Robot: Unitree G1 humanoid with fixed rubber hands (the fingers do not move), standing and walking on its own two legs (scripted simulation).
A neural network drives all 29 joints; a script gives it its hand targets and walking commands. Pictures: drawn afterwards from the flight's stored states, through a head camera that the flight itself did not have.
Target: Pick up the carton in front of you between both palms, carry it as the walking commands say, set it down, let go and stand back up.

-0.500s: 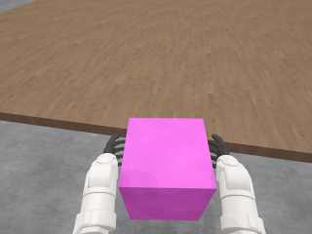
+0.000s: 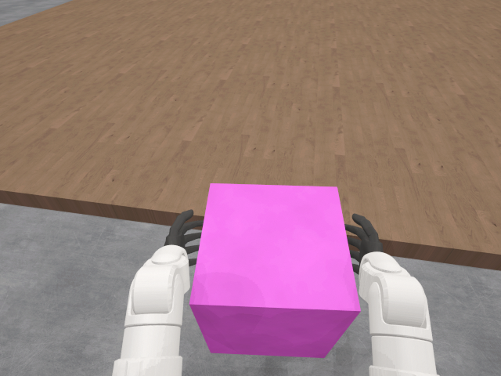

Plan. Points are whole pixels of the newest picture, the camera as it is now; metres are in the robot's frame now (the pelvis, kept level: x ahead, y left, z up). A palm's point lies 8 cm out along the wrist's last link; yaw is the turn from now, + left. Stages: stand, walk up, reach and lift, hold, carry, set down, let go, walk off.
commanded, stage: carry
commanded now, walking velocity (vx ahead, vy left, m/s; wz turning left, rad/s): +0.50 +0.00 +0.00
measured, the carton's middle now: (270, 274) +0.29 -0.01 +0.01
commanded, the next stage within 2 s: none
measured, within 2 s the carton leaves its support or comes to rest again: neither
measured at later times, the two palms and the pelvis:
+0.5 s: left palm (218, 151) +0.54 +0.10 +0.09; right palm (360, 158) +0.52 -0.20 +0.09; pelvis +0.26 -0.03 -0.01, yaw -1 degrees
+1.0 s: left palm (229, 66) +0.92 +0.10 +0.13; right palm (331, 65) +0.90 -0.20 +0.14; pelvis +0.54 -0.04 -0.02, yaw -2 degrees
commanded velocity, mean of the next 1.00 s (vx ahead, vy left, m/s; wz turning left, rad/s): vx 0.36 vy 0.00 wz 0.00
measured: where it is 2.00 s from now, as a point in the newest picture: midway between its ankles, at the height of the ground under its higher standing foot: (275, 295)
